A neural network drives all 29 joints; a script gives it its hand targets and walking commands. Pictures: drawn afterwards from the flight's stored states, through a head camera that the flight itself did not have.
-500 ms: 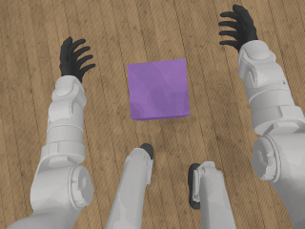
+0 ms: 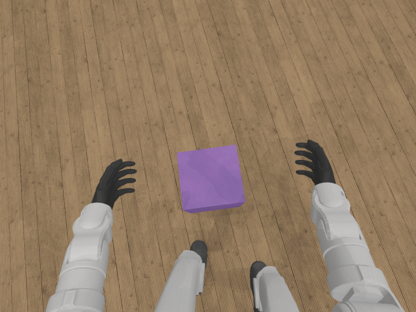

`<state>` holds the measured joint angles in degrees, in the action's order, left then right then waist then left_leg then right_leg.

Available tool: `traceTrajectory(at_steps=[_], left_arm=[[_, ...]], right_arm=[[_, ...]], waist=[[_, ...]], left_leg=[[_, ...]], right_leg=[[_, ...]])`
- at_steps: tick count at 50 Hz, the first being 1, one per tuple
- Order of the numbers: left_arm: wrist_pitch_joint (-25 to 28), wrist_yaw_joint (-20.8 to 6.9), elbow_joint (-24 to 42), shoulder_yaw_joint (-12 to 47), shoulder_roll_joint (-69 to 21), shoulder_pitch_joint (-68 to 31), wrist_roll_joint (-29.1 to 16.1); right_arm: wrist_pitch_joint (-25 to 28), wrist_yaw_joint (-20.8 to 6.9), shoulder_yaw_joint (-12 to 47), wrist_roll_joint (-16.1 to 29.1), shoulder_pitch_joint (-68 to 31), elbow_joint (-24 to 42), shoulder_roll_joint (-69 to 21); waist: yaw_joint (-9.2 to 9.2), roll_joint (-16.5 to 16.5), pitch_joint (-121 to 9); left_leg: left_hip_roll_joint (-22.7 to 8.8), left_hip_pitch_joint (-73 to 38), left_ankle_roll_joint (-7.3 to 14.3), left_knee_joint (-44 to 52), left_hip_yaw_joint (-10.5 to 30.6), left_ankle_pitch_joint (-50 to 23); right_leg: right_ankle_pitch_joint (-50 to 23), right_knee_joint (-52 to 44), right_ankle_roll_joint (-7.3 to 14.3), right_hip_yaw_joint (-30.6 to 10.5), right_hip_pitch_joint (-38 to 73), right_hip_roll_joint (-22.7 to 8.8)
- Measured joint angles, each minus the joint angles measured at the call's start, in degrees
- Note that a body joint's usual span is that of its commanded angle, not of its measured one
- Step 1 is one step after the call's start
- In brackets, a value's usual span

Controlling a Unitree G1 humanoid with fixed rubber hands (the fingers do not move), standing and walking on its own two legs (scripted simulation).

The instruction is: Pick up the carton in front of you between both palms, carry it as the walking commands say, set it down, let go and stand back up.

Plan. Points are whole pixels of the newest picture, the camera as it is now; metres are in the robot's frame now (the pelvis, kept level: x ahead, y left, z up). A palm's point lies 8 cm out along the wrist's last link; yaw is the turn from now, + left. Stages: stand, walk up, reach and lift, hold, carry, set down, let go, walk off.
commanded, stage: let go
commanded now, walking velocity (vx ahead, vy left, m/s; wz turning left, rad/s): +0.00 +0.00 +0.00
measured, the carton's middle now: (211, 182) +0.44 +0.08 -0.58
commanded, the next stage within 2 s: stand in 0.98 s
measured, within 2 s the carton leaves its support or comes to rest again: neither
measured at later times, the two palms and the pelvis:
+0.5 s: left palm (91, 266) +0.21 +0.22 +0.00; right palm (409, 253) +0.26 -0.24 -0.01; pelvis +0.06 -0.03 +0.07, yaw +3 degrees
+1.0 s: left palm (81, 264) +0.21 +0.23 +0.00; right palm out of the picture +0.23 -0.24 +0.00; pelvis +0.06 -0.02 +0.06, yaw +3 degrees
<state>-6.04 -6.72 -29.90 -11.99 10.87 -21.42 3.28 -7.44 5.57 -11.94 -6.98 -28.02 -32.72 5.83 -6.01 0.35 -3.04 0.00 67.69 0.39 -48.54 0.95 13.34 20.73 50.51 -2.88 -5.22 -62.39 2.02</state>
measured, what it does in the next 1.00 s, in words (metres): rises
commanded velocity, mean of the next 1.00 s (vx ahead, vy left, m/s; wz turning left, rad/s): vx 0.00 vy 0.00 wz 0.00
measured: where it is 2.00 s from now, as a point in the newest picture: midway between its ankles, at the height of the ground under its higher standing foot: (228, 288)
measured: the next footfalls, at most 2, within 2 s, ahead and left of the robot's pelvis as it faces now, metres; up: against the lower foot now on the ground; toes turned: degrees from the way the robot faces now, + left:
none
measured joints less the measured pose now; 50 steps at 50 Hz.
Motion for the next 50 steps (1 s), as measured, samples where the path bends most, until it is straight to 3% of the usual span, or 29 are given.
traceTrajectory(at_steps=[13,21,33,38,44,50], left_arm=[[4.7,2.1,5.8,8.8,0.4,23.8,-4.2],[5.2,2.7,7.4,10.5,0.5,33.6,-4.6],[1.6,2.5,5.5,9.5,1.5,34.6,-3.0],[-0.1,2.5,5.3,9.2,1.3,34.1,-2.3],[-4.1,4.5,7.6,9.6,2.1,34.3,-1.7],[-4.8,5.9,7.5,10.0,2.8,34.7,-2.0]], right_arm=[[6.6,-4.0,3.7,2.8,20.8,0.1,2.7],[7.7,-5.9,6.3,4.1,31.9,2.5,4.2],[3.7,-8.5,9.5,6.7,41.3,7.0,6.1],[1.9,-9.1,10.0,7.0,41.4,7.7,6.4],[2.8,-7.3,10.7,7.3,41.2,6.0,5.9],[2.9,-6.7,10.8,6.1,40.6,4.8,5.7]], waist=[[0.72,-1.3,1.9],[2.59,-1.3,3.9],[5.99,1.4,5.5],[6.11,1.5,6.4],[5.93,1.2,6.0],[5.64,0.9,5.9]], left_leg=[[1.1,-25.8,0.0,11.4,0.6,0.2],[1.0,-42.0,-1.1,20.5,1.4,-1.6],[-0.1,-55.9,-2.6,25.4,2.1,-1.8],[-0.3,-57.9,-2.6,25.0,1.9,-1.3],[0.4,-57.1,-2.0,22.5,2.1,-0.1],[1.0,-56.4,-1.2,20.8,1.8,0.5]], right_leg=[[-0.4,-12.8,0.6,0.5,26.6,-1.7],[-1.9,-21.1,2.0,1.3,42.4,-2.0],[-1.9,-25.4,3.9,2.1,56.0,-1.0],[-1.8,-25.4,3.9,1.9,58.1,-0.9],[-0.8,-23.7,3.3,2.2,57.8,-1.4],[-0.7,-23.0,2.4,2.0,57.6,-2.0]])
